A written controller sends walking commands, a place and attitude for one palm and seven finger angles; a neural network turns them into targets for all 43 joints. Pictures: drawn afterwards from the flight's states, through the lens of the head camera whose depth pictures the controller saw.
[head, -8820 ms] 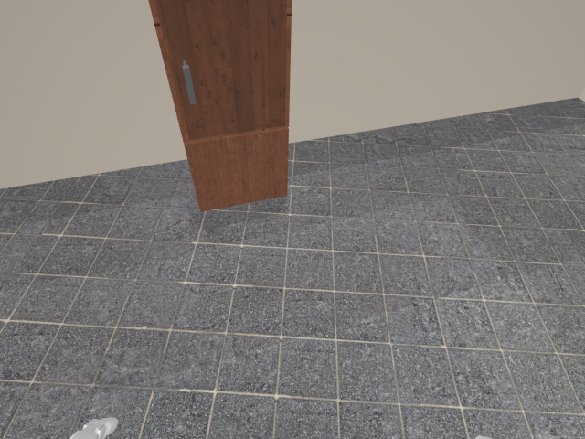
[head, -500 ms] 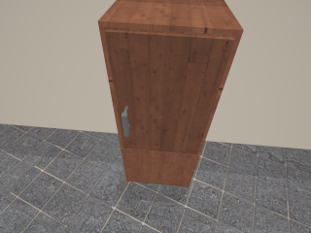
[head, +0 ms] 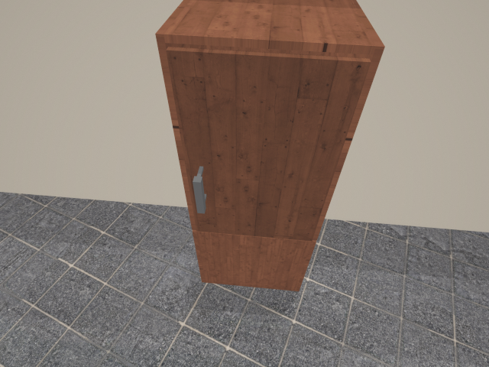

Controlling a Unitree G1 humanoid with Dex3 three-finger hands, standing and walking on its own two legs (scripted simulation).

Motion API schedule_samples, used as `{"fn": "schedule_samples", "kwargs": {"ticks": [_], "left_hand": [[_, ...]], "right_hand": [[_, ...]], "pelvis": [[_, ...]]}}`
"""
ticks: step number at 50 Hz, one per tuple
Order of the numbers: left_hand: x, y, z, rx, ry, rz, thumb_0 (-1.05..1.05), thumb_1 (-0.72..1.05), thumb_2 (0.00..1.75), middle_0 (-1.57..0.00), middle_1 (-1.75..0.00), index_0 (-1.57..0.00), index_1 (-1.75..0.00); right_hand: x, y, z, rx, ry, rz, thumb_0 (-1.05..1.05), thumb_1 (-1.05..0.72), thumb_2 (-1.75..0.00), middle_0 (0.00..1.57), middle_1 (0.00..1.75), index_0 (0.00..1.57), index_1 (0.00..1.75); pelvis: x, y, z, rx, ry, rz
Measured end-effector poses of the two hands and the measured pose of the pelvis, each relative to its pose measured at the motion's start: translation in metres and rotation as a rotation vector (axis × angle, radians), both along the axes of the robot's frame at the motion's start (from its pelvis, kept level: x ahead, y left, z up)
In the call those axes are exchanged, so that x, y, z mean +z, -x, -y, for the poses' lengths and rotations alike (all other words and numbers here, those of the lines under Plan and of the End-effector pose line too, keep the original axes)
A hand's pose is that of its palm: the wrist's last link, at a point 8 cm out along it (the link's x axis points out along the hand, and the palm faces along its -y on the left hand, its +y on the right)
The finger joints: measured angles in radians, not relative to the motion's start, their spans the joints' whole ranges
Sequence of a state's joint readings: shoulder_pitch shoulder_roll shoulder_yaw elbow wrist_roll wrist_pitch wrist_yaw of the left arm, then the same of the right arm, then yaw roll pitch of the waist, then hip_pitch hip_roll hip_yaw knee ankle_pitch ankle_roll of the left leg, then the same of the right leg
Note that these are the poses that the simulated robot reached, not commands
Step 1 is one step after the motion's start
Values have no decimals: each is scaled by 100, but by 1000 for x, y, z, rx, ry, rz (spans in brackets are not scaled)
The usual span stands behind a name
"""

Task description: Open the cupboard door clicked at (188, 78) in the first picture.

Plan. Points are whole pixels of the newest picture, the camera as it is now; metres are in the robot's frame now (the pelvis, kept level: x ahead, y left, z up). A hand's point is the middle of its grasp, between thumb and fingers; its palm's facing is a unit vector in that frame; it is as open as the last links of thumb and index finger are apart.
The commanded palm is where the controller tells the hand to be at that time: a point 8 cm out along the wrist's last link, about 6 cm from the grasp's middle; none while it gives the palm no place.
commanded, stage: look again from close up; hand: left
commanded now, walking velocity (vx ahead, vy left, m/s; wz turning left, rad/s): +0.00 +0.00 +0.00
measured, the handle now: (201, 190) +0.57 +0.15 -0.11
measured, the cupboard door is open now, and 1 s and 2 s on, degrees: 0 0 0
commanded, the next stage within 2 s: raise the hand with hooked fingers in 0.42 s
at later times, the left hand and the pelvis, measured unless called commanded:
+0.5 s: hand out of the picture +0.05 +0.15 -0.17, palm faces +0.01 -0.98 -0.21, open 7.3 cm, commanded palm none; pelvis +0.03 -0.03 +0.01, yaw +0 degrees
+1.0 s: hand (159, 351) +0.18 +0.16 -0.10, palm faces +0.08 -1.00 +0.01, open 8.9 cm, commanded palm +0.17 +0.22 -0.07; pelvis +0.03 -0.06 -0.10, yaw +4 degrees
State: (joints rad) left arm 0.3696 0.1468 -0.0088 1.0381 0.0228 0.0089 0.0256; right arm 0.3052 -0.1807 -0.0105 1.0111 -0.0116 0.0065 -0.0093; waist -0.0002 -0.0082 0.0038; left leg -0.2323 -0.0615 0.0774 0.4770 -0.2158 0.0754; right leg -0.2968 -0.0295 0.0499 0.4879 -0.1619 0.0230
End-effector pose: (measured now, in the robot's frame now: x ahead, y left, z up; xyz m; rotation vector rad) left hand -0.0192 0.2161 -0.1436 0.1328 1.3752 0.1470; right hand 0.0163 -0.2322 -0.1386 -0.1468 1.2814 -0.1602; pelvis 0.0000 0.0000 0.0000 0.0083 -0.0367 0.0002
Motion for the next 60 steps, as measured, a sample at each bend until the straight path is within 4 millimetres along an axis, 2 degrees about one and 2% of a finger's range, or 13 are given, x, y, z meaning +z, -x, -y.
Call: {"fn": "schedule_samples", "kwargs": {"ticks": [15,27,29,34,36,38,41,44,47,50,53,56,60], "left_hand": [[5,-47,15,-24,-20,49,1,92,90,-20,-29,-20,-30],[7,-63,22,-26,-32,59,1,92,90,-20,-29,-20,-30],[25,-89,17,83,-32,225,2,92,90,-20,-30,-21,-30],[111,-185,3,135,-90,863,2,88,88,-20,-32,-21,-33],[131,-214,3,97,-70,1057,2,85,87,-20,-34,-21,-35],[137,-231,6,44,-21,1209,2,81,85,-20,-36,-21,-37],[122,-232,18,-64,76,1333,1,75,83,-21,-40,-21,-41],[84,-212,27,-170,156,1299,1,68,80,-21,-44,-22,-45],[50,-186,20,-142,177,1222,1,61,77,-22,-48,-23,-49],[45,-170,2,-60,107,1238,2,54,74,-23,-53,-23,-54],[65,-172,-14,-69,18,1341,2,47,71,-23,-57,-24,-58],[83,-189,-18,-156,11,1422,2,40,68,-23,-62,-24,-62],[78,-220,-14,-265,133,1337,1,30,64,-24,-68,-24,-68]], "right_hand": [[-1,-2,8,-18,-28,-52,0,-90,-90,20,30,20,30],[-1,-17,19,-10,-25,-56,0,-90,-90,20,30,20,30],[4,-30,24,-7,-1,36,0,-90,-90,20,30,20,30],[20,-95,42,47,55,380,1,-90,-90,20,30,20,30],[27,-126,50,76,66,503,1,-90,-90,20,30,20,30],[35,-156,58,111,81,612,1,-90,-90,20,30,20,30],[47,-195,67,173,107,742,1,-90,-90,20,30,20,30],[50,-227,72,237,138,820,1,-90,-90,20,30,20,30],[42,-251,72,289,163,842,1,-90,-90,20,30,20,30],[24,-265,62,319,157,827,1,-90,-90,19,30,20,30],[-1,-266,45,338,117,781,1,-90,-90,19,29,20,30],[-28,-254,26,333,57,725,1,-90,-90,19,30,20,30],[-52,-224,10,265,-17,646,1,-90,-90,20,30,20,30]], "pelvis": [[4,-19,21,1,0,-13],[5,-29,31,1,5,-11],[3,-29,33,9,1,-6],[-5,-31,34,61,0,-33],[-14,-28,37,67,-1,-73],[-26,-26,41,57,-6,-124],[-47,-25,48,46,-10,-181],[-69,-26,53,49,-7,-237],[-90,-27,57,55,3,-279],[-105,-27,59,68,29,-297],[-114,-25,59,80,54,-310],[-120,-21,55,87,74,-323],[-120,-15,49,77,73,-343]]}}
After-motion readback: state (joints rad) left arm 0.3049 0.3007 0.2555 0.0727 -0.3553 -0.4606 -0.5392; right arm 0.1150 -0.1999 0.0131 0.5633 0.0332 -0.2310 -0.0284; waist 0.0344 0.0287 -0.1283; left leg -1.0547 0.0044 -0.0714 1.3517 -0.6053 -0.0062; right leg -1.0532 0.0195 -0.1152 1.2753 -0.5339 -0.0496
